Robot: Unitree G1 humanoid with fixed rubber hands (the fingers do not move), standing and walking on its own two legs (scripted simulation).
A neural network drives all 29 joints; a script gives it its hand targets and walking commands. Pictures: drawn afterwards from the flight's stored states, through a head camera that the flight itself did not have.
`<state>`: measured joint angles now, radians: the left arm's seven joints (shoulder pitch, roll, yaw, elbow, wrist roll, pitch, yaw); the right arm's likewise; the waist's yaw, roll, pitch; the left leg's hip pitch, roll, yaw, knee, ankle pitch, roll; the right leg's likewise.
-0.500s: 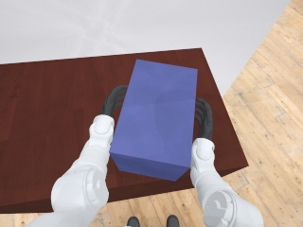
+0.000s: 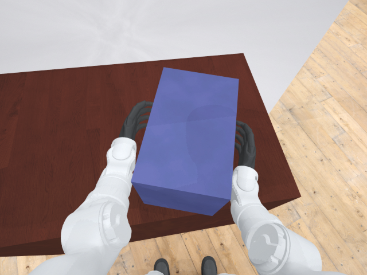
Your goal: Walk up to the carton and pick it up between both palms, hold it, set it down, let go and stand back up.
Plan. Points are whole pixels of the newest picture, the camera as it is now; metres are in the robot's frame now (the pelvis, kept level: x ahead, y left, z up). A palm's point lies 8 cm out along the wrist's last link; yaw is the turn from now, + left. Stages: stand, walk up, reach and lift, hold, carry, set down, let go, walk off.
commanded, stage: set down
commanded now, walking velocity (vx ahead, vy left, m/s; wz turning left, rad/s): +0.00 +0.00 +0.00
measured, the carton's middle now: (188, 144) +0.40 +0.00 -0.03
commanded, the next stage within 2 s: none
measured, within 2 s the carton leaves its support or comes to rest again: neither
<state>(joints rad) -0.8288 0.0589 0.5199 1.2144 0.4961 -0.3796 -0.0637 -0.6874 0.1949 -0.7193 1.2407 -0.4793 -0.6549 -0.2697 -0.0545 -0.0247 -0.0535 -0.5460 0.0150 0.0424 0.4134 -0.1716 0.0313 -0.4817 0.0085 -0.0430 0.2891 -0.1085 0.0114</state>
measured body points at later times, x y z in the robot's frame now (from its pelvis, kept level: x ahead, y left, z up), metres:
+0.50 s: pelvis -0.04 +0.02 -0.02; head +0.06 +0.06 +0.42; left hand +0.41 +0.18 -0.01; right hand +0.35 -0.13 -0.03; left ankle +0.00 +0.09 -0.74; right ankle +0.00 -0.13 -0.74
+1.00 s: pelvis -0.05 +0.01 -0.02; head +0.03 +0.05 +0.42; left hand +0.40 +0.17 -0.01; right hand +0.33 -0.14 -0.02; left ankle +0.00 +0.09 -0.74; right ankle +0.00 -0.13 -0.74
